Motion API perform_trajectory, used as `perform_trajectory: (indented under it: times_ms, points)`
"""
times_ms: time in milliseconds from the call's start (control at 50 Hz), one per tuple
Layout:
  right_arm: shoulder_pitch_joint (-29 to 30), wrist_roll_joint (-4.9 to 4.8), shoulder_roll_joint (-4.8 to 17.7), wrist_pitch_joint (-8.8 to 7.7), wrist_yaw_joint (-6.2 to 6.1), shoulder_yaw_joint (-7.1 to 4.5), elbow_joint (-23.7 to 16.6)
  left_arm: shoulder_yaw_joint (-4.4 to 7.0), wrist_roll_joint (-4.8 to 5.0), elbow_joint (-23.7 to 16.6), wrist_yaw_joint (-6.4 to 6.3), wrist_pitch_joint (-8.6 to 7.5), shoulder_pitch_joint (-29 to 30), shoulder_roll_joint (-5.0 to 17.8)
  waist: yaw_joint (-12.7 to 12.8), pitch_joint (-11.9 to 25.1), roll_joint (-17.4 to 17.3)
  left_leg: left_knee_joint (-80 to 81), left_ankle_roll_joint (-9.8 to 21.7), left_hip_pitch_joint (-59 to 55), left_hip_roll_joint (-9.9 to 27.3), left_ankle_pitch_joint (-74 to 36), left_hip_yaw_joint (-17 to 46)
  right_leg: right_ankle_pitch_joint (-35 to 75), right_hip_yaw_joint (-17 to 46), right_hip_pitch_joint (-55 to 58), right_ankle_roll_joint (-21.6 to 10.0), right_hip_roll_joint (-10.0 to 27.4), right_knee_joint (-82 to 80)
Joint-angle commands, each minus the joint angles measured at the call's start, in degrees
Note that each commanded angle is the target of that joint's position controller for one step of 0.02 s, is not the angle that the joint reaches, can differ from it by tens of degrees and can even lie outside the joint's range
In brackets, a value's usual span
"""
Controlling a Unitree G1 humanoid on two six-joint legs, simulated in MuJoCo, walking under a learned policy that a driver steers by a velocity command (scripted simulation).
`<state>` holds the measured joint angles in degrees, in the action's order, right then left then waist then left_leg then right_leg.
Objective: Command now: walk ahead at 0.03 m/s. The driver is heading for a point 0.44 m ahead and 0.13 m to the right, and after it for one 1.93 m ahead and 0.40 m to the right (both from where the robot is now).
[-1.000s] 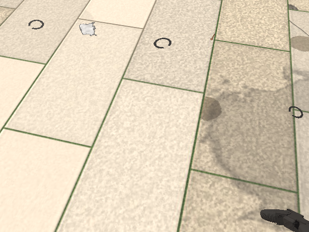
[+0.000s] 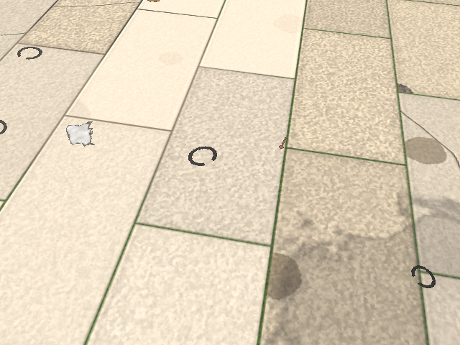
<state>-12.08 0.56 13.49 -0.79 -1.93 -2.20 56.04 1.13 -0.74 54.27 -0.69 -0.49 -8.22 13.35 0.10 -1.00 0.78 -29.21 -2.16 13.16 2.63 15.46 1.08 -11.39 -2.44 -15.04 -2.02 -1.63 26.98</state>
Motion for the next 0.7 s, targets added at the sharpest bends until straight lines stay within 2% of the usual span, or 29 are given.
perform_trajectory:
  times_ms: [20,180,480,500,520,540,560,600,620,640,660,680,700]
  points:
    - [-0.4,-0.27,6.8,-0.85,-0.20,-1.15,-1.1,1.31,0.27,-1.6,-0.13,-0.37,0.6,5.9,-0.1,2.5,-3.5,4.9,2.1,0.2,1.7,-9.6,1.7,6.6,3.3,3.8,-1.4,3.4,-2.9]
    - [-0.3,-0.36,6.4,-0.20,-0.46,-0.85,1.2,1.41,0.58,1.1,-0.47,0.37,0.5,6.1,-0.3,2.3,-0.9,4.4,2.2,-1.0,0.8,-12.1,0.7,10.8,3.3,5.4,-1.1,3.6,-2.0]
    - [-0.6,-0.23,5.1,0.49,-0.85,-0.51,4.5,1.28,0.67,4.7,-1.05,0.66,0.4,6.1,-0.2,0.2,-1.0,5.9,1.6,-1.1,-0.3,-7.9,-0.5,6.6,3.8,4.8,-1.0,3.9,-3.6]
    - [-1.9,-0.31,4.5,0.56,-0.87,-0.41,5.3,1.24,0.72,5.5,-1.09,0.72,-0.6,5.9,-0.3,1.4,-0.6,5.8,1.8,-1.5,-1.1,-1.9,-1.5,-0.7,3.6,5.2,-1.2,3.5,-4.2]
    - [-2.2,-0.65,4.6,0.64,-0.95,-0.52,5.5,1.62,1.12,5.7,-1.19,0.90,-1.1,6.8,0.0,0.3,0.1,4.1,2.3,0.2,-2.4,6.0,-2.9,-12.2,4.0,4.2,-2.0,3.2,-4.8]
    - [-1.7,-0.83,4.8,0.56,-1.03,-0.62,5.1,2.12,1.46,5.8,-1.26,0.97,-1.8,8.1,0.5,-1.4,1.4,1.7,2.9,3.0,-3.3,12.8,-3.8,-23.3,6.1,2.5,-3.3,4.4,-6.3]
    - [-0.7,-0.83,4.5,0.21,-1.05,-0.60,4.3,2.47,1.64,5.8,-1.25,0.77,-2.7,9.1,1.0,-3.6,3.3,-1.3,3.5,6.6,-3.6,16.1,-4.3,-31.3,10.3,1.2,-5.1,7.2,-9.2]
    - [0.7,-1.17,2.8,-1.20,-0.56,-0.29,3.0,3.36,1.91,6.4,-1.13,-0.30,-6.5,11.4,2.1,-4.9,9.1,-11.3,4.0,11.9,-3.3,12.2,-5.3,-39.2,24.2,2.6,-10.3,16.6,-16.5]
    - [1.2,-1.38,3.0,-1.84,-0.15,-0.45,2.7,3.66,1.83,6.5,-1.16,-0.94,-7.2,11.7,2.2,-5.6,9.3,-15.6,4.8,12.3,-1.6,11.6,-3.3,-38.6,28.8,1.0,-12.3,19.6,-18.5]
    - [1.3,-1.65,3.4,-2.37,0.25,-0.72,2.5,3.67,1.55,5.9,-1.13,-1.60,-6.4,11.4,1.6,-5.7,8.4,-18.7,5.6,13.2,-0.4,13.3,-1.9,-36.3,30.1,0.5,-12.8,20.8,-19.2]
    - [0.7,-1.92,3.2,-2.83,0.59,-0.76,2.5,3.66,1.68,5.1,-0.98,-2.12,-4.8,11.1,0.6,-5.5,7.9,-18.2,6.4,13.2,0.7,14.9,-1.1,-33.6,29.1,0.4,-12.4,20.9,-18.9]
    - [-0.4,-2.11,3.1,-3.31,0.85,-0.84,2.7,3.62,2.26,4.1,-0.85,-2.38,-2.3,10.7,-0.9,-5.2,7.2,-13.2,7.2,10.1,1.2,14.4,-1.3,-29.9,25.5,-0.9,-10.8,19.5,-18.3]
    - [-3.2,-2.14,2.8,-3.69,0.93,-1.03,3.9,3.59,2.93,3.0,-0.71,-2.31,1.1,10.5,-3.2,-4.6,6.6,-4.8,7.8,2.5,0.3,10.6,-3.0,-25.9,19.6,-4.7,-8.6,16.1,-16.8]
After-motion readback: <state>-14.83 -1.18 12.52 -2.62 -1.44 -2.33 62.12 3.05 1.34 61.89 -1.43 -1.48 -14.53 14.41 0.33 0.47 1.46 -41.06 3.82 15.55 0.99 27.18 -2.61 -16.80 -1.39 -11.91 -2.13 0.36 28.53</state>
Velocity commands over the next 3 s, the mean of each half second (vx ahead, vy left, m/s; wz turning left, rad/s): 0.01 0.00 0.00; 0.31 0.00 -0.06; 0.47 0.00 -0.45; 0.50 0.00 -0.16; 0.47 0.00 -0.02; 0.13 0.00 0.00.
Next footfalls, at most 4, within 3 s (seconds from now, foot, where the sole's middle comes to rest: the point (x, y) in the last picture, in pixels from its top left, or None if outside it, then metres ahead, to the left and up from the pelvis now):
1.22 right None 0.43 -0.10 -0.77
1.70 left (229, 268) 0.77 0.02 -0.77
2.24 right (323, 222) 0.95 -0.32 -0.77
2.68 left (282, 163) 1.24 -0.19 -0.77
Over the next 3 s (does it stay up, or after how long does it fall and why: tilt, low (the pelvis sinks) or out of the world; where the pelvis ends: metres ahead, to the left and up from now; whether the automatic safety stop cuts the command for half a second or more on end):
stays up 1.09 -0.25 -0.01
